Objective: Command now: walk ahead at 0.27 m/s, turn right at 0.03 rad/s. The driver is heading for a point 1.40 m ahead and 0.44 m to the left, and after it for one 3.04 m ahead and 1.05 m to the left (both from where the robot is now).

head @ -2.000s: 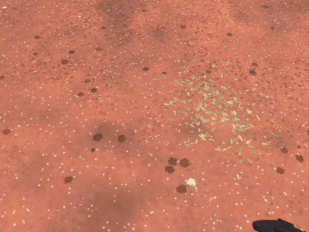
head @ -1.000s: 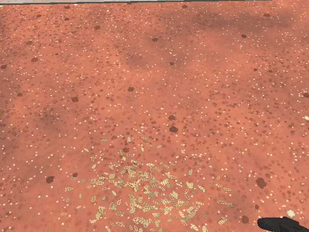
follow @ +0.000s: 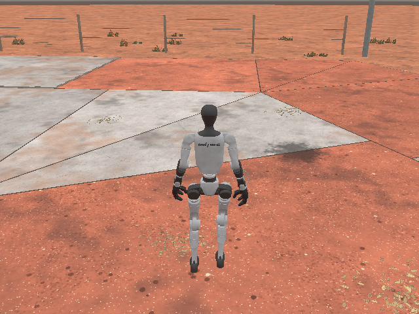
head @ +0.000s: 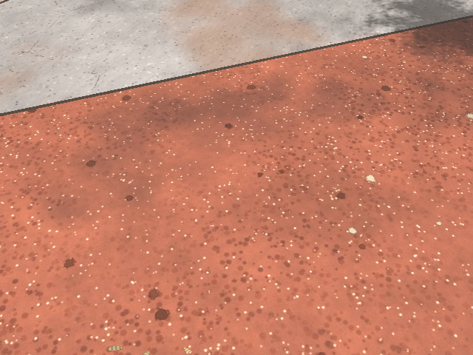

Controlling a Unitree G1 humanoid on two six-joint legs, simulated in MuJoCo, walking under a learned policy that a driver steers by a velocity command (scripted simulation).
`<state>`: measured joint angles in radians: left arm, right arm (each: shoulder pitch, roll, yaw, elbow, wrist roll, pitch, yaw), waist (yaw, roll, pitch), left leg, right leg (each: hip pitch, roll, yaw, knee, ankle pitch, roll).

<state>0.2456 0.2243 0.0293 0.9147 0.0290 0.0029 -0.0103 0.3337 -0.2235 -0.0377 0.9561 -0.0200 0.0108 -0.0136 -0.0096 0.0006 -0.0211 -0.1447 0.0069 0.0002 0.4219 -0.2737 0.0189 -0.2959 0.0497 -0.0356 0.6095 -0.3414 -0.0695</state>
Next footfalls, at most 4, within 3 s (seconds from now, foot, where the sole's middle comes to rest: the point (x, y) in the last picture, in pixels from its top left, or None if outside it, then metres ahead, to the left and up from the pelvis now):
0.52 left None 0.37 0.11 -0.78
1.08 right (262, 313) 0.69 -0.06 -0.78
1.64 left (195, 247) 0.93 0.16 -0.78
2.18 right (195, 169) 1.30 0.18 -0.78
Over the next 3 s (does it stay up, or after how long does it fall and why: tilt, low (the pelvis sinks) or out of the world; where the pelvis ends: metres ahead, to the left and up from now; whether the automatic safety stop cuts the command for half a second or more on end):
stays up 1.36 0.49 0.00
